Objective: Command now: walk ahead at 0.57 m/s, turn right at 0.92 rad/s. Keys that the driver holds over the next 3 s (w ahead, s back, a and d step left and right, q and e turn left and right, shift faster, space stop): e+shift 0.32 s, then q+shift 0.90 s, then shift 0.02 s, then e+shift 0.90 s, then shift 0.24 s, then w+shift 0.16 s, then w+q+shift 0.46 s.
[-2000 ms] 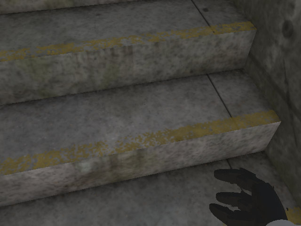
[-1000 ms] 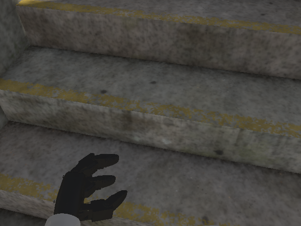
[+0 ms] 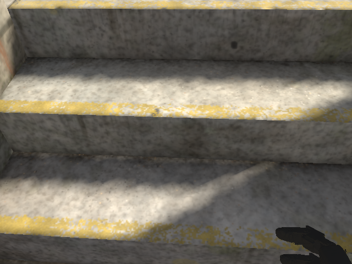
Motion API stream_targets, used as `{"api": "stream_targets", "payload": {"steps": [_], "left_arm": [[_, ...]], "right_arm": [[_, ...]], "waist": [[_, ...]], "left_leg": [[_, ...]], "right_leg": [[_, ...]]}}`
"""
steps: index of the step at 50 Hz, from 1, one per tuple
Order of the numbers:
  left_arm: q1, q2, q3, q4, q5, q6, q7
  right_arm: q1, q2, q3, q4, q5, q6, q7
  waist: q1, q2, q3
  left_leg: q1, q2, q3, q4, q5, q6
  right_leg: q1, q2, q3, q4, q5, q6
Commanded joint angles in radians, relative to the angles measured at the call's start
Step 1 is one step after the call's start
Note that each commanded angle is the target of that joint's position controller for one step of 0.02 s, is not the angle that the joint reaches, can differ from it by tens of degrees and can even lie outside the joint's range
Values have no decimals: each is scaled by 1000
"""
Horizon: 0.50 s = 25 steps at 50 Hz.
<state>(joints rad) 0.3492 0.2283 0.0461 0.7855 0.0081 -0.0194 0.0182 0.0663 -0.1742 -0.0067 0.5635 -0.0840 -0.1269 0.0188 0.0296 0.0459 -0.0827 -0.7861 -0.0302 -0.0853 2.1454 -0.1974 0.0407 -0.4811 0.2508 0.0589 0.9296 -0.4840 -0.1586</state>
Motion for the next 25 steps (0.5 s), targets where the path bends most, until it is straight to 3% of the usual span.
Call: {"api": "stream_targets", "payload": {"steps": [1, 2, 3, 4, 5, 6, 7, 8, 9, 10, 11, 12, 13, 14, 15, 16, 17, 18, 19, 20, 21, 22, 23, 24, 25], "left_arm": [[151, -27, -41, 168, 71, -41, -71], [251, -18, -36, 185, 77, -44, -69], [341, 3, -37, 229, 96, -43, -53], [346, 99, -14, 209, 111, -31, -66], [0, 245, 47, 68, 84, -36, -111], [65, 327, 87, 79, 68, -86, -143], [-142, 335, 86, -17, 65, -131, -175], [-321, 370, 112, -113, 14, -151, -179], [-141, 135, 68, -83, 68, -148, -180], [19, 203, 85, 0, 37, -119, -160], [-42, 223, 96, -12, 4, -100, -162], [-70, 121, 60, -29, -27, -94, -133], [56, 37, 32, 38, 31, -63, -91], [107, -24, 0, 30, 71, -47, -71], [87, -13, -7, -29, 83, -40, -58], [1, -20, -18, -50, 64, -37, -71], [-91, -17, -39, -106, 10, -35, -107], [-158, -18, -57, -146, -14, -30, -131], [-154, -9, -59, -145, -29, -39, -145], [-133, 8, -64, -150, -29, -48, -156], [-128, 22, -62, -145, -27, -57, -161], [-98, 58, -54, -150, -19, -63, -153], [-2, 89, -37, -89, -15, -61, -139], [118, -11, -55, -30, -3, -39, -51], [75, 19, -57, -28, 32, -45, -15]], "right_arm": [[-198, -105, 46, -275, 41, 32, 6], [-270, -72, 50, -303, 40, 30, 2], [-293, -27, 83, -352, 27, 34, 11], [-392, -18, 93, -433, 36, 59, 22], [-422, -55, 79, -509, 68, 96, 24], [-301, -94, 39, -358, 120, 125, 42], [29, -75, 41, -239, 128, 178, 55], [347, -118, 4, -105, 102, 223, 54], [767, -147, -14, 97, 59, 226, 38], [619, -135, -8, -11, 10, 209, 39], [409, -238, -47, -5, 28, 184, 12], [92, -154, -21, 36, 62, 132, 36], [-80, 47, 30, 55, 92, 107, 37], [-177, 190, 63, 79, 123, 65, 18], [-208, 177, 49, 80, 128, 21, -11], [-156, 93, 11, 100, 114, -2, -56], [-138, -76, -44, 125, 90, 0, -67], [-97, -190, -83, 141, 60, 7, -68], [-97, -258, -102, 137, 42, 16, -57], [-176, -260, -96, 113, 22, 30, -32], [-282, -217, -73, 79, 43, 27, -8], [-355, -212, -65, 53, 71, 15, 0], [-316, -215, -68, 68, 89, 2, 14], [156, -136, -65, 237, 83, 4, -6], [270, -123, -60, 289, 74, 16, -11]], "waist": [[-109, 41, -46], [-88, -51, -24], [-99, -131, -70], [-107, -109, -135], [-270, -33, -123], [-294, -129, -164], [-409, -80, -153], [-516, 112, -212], [-450, 518, -566], [-390, 425, -594], [-285, 176, -136], [-78, 154, 52], [10, 4, -124], [70, -78, -131], [120, -82, -92], [69, -60, -105], [62, -71, -104], [39, -63, -89], [39, 4, -77], [78, 1, -97], [132, -58, -79], [193, -79, -56], [213, -62, -6], [83, -44, -25], [20, -45, 73]], "left_leg": [[-600, -22, 14, -202, -319, 87], [-600, -36, 64, -199, -460, 95], [-594, -56, 65, -237, -479, 99], [-488, -71, 137, -396, -404, 78], [104, -91, 237, -831, -459, 86], [640, -152, 363, -812, -121, -40], [882, -145, 180, -887, 77, -31], [930, -150, 112, -1189, 84, -24], [1288, 214, -247, -1275, 762, 229], [1069, 527, -925, -1540, 542, 506], [698, 402, -934, -1625, 302, 453], [414, 349, -562, -1635, 149, 359], [369, 327, -324, -1683, 212, 285], [332, 258, -119, -1714, 212, 197], [313, 243, -33, -1740, 208, 132], [323, 207, 30, -1770, 189, 117], [261, 186, 100, -1829, 190, 93], [186, 137, 162, -1859, 121, 58], [92, 106, 202, -1911, 230, 29], [51, 108, 216, -1901, 357, 18], [79, 113, 231, -1864, 455, 1], [118, 105, 238, -1784, 547, 0], [108, 107, 221, -1722, 537, 22], [402, 160, 191, -1733, 342, 82], [422, 131, 155, -1592, 212, 55]], "right_leg": [[307, -312, 364, -364, 974, -59], [311, -256, 293, -386, 900, 16], [283, -190, 264, -398, 797, 23], [189, -148, 313, -463, 889, 3], [-276, -88, 331, -637, 1450, 31], [-561, -150, 398, -735, 1868, -11], [-700, -225, 473, -586, 2117, -8], [-566, -286, 480, -373, 2175, 69], [-453, -151, 342, 269, 1069, 215], [-459, -25, 279, 901, 114, 303], [-619, -55, 246, 1140, 289, 246], [-723, -114, 204, 1196, 272, 128], [-570, -174, 182, 1077, 236, 62], [-474, -253, 160, 884, 178, 60], [-402, -299, 101, 677, 92, 117], [-376, -308, 39, 678, 130, 150], [-281, -303, -50, 492, 84, 181], [-158, -306, -84, 370, 83, 194], [37, -295, -110, 384, 192, 211], [157, -291, -71, 360, 375, 208], [216, -303, -52, 180, 459, 219], [281, -296, -64, -88, 562, 229], [367, -243, -109, -263, 650, 256], [332, -192, -252, -459, 492, 164], [342, -226, -189, -569, 525, 154]]}}
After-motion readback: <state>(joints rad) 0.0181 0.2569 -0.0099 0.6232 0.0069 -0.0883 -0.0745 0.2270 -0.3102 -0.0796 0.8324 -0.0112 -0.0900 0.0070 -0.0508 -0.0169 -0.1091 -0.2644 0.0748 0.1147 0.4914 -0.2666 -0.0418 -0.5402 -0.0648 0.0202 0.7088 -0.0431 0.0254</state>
